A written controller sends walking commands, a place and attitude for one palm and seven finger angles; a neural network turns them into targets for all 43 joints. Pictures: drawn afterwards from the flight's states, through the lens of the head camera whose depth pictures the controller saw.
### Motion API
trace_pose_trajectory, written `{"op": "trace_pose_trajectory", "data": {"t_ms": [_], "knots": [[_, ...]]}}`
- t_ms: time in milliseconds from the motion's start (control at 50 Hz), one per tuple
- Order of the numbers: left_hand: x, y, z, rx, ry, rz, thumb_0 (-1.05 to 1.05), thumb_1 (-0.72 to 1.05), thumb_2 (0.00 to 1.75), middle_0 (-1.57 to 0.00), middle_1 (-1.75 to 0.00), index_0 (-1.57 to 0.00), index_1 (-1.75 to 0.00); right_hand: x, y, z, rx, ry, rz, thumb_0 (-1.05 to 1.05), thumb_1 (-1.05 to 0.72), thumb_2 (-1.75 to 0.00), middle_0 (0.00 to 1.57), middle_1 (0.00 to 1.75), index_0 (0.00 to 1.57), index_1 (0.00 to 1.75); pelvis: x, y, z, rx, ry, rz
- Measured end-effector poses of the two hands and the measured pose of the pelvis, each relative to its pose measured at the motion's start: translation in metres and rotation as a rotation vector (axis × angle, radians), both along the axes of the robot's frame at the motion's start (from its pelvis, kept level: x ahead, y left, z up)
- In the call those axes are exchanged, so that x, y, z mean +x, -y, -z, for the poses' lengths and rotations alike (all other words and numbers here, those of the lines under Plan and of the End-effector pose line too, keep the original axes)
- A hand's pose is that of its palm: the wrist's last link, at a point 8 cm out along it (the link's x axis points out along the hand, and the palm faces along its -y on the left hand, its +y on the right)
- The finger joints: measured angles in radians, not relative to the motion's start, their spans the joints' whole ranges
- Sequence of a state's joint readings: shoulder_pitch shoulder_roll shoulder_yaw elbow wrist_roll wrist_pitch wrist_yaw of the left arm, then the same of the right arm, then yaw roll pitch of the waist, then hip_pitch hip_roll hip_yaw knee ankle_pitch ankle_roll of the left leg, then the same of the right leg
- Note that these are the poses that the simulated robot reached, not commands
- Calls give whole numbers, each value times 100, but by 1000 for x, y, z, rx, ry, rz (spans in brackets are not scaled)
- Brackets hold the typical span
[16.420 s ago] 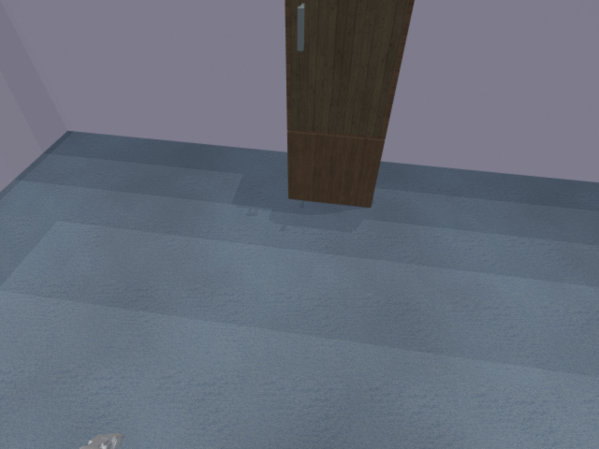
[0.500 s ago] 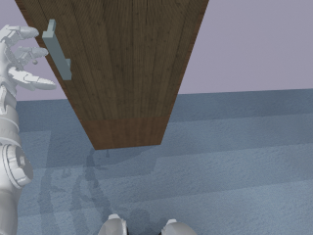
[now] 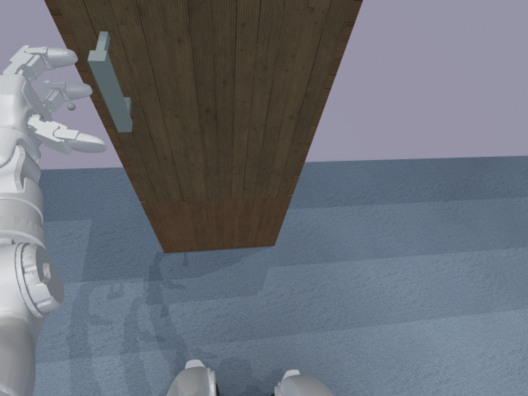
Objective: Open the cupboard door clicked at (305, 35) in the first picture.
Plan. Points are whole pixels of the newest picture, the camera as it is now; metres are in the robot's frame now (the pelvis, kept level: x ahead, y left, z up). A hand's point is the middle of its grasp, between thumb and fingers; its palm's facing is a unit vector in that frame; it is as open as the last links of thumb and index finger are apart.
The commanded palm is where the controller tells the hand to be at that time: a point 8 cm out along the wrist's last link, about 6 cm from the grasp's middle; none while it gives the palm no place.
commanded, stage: move the hooked fingers beside the handle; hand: left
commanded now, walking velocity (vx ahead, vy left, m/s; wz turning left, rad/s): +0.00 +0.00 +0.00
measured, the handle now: (115, 85) +0.55 +0.19 +0.11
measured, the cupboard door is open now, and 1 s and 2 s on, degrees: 0 0 0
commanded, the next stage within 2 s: slide the fingers in behind the handle in 0.02 s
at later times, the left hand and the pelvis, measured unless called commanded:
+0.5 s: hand (82, 105) +0.50 +0.22 +0.12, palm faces +0.06 -1.00 +0.01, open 14.1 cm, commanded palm +0.48 +0.25 +0.11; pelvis -0.01 +0.00 +0.00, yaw +1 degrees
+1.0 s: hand (120, 106) +0.50 +0.17 +0.12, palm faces +0.01 -1.00 +0.01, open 14.0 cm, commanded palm +0.48 +0.22 +0.11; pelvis +0.00 -0.01 +0.00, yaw +1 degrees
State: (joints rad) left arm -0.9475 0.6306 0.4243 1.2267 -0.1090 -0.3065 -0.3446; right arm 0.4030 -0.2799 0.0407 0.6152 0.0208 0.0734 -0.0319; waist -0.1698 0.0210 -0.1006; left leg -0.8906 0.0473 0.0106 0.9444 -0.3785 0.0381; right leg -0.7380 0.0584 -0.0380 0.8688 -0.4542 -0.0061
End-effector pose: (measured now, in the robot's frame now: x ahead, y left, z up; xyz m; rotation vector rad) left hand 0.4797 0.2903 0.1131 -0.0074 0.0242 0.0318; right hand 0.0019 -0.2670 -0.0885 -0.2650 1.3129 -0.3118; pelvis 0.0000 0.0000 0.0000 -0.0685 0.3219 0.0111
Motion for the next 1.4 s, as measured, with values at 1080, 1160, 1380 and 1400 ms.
{"op": "trace_pose_trajectory", "data": {"t_ms": [1080, 1160, 1380, 1400], "knots": [[0, 67, -2, 6, 11, -5, -2, -50, 30, -30, -120, -31, -122, -3, 10, 9, 53, 38, -1, 0, -90, -90, 20, 30, 21, 30, -3, 15, 0, 18, 20, -2], [-1, 70, -4, 20, 32, -10, -2, -50, 30, -31, -120, -31, -121, -7, 10, 11, 62, 24, 3, 0, -90, -90, 20, 30, 21, 30, -3, 17, 0, 21, 21, 0], [-1, 79, -6, 9, 23, -8, -2, -50, 30, -30, -120, -30, -120, -11, 12, 10, 67, 17, 12, 1, -90, -90, 20, 30, 21, 30, -2, 19, -2, 23, 26, -2], [-2, 80, -6, 10, 25, -10, -2, -50, 30, -30, -120, -30, -120, -11, 12, 10, 68, 18, 10, 1, -90, -90, 20, 30, 21, 30, -2, 19, -2, 24, 27, -2]]}}
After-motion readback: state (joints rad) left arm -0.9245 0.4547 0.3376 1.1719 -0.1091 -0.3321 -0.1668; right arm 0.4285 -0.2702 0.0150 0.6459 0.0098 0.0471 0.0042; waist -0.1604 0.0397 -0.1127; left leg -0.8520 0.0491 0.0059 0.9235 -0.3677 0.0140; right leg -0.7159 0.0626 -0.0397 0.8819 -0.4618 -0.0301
